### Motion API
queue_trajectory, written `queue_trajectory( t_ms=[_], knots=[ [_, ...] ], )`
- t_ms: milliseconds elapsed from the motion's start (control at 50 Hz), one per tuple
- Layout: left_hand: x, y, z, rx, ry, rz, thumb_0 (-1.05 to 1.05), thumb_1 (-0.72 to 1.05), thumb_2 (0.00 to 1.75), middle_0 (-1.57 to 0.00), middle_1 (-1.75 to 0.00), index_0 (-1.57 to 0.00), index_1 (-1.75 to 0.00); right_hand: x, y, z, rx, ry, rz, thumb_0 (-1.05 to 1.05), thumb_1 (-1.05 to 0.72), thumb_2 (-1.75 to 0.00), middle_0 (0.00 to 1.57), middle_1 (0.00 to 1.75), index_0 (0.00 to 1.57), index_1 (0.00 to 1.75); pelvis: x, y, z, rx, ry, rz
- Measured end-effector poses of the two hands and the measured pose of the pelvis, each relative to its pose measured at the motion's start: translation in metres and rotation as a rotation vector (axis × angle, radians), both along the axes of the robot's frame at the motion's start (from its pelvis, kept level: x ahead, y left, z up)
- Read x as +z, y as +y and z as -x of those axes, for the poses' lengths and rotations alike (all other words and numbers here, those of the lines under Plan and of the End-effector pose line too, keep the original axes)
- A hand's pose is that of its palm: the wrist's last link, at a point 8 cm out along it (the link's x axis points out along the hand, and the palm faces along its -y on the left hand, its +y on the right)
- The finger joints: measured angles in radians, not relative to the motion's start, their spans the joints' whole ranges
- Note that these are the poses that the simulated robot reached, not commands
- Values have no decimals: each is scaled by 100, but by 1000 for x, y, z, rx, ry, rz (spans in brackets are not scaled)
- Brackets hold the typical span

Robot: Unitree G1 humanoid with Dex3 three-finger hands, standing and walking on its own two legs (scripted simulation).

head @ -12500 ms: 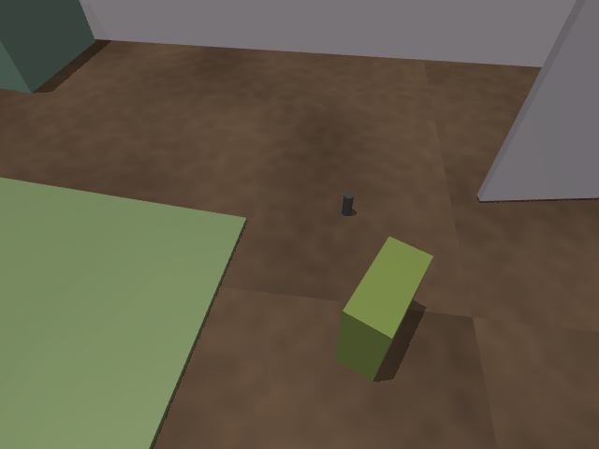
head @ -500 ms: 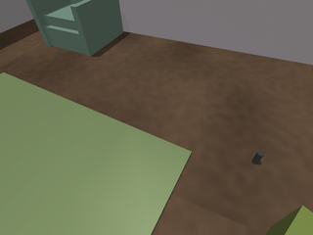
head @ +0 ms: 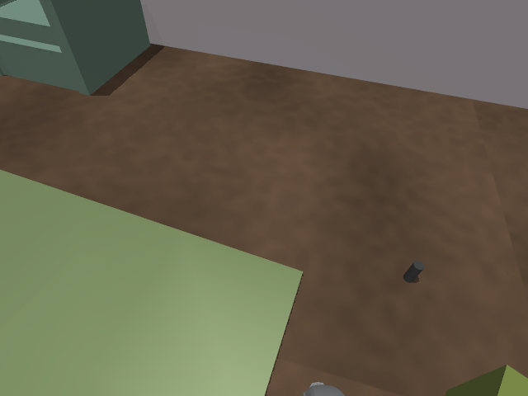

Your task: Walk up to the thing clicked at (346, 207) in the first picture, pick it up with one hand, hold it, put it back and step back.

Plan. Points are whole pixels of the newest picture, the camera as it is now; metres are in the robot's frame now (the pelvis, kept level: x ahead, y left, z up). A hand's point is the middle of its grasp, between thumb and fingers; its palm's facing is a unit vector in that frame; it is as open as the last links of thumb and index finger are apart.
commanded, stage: walk up
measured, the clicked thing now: (413, 271) +0.72 -0.66 -0.74
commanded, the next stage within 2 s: none
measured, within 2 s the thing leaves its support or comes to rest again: neither
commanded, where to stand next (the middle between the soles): +0.67 -0.02 m, yaw +1 degrees
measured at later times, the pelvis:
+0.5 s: pelvis +0.24 -0.04 -0.02, yaw +0 degrees
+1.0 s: pelvis +0.44 -0.05 -0.02, yaw +0 degrees
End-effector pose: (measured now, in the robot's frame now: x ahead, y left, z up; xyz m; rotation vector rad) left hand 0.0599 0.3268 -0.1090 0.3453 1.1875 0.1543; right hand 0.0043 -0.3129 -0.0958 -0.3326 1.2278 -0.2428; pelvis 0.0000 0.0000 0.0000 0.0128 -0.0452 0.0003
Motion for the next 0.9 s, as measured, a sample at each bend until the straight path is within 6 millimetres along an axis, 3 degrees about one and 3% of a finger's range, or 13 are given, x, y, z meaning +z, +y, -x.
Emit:
queue_trajectory(
  t_ms=[140, 200, 240, 320, 400, 520, 660, 780, 900],
  knots=[
    [8, -20, -114, -67, -65, -49, 1, 90, 90, -20, -30, -20, -30, -31, -22, -48, -35, 38, -33, 1, -90, -90, 21, 30, 20, 30, -17, -16, -72, -13, 4, -25],
    [3, -35, -163, -70, -148, -76, 1, 90, 90, -20, -30, -20, -30, -55, -37, -83, -29, 51, -44, 1, -90, -90, 21, 30, 20, 30, -35, -32, -107, -1, 5, -28],
    [5, -46, -185, -56, -196, -76, 1, 90, 90, -20, -30, -20, -30, -63, -42, -112, -13, 54, -51, 1, -90, -90, 20, 30, 20, 30, -37, -39, -127, 5, -9, -20],
    [13, -64, -206, -24, -209, -51, 1, 90, 90, -20, -30, -20, -30, -59, -42, -180, 25, -9, -73, 1, -91, -90, 20, 30, 20, 30, -27, -42, -164, -7, -26, -21],
    [13, -67, -214, -2, -149, -45, 1, 90, 90, -20, -30, -20, -30, -48, -40, -246, 55, -97, -85, 1, -91, -90, 20, 30, 20, 30, -21, -42, -197, -17, -29, -13],
    [-2, -53, -232, 32, -69, -42, 1, 90, 90, -20, -30, -21, -30, -38, -35, -323, 106, -106, -62, 0, -91, -90, 20, 30, 20, 30, -24, -36, -248, 1, -12, 19],
    [-33, -27, -274, 75, 21, -26, 1, 90, 90, -20, -30, -20, -30, -26, -13, -411, 164, -125, -19, 0, -91, -90, 20, 30, 20, 30, -33, -21, -313, -1, 2, -31],
    [-14, -30, -334, 23, 27, -9, 1, 90, 90, -20, -30, -20, -30, -3, -10, -440, 101, -179, -12, 0, -90, -90, 20, 30, 20, 30, -12, -18, -357, -4, 0, 7],
    [6, -34, -397, -2, -53, -39, 1, 90, 90, -20, -30, -20, -30, -7, -27, -457, 90, -128, -17, 0, -90, -90, 20, 30, 20, 30, -8, -29, -401, 1, -7, -9]
  ],
)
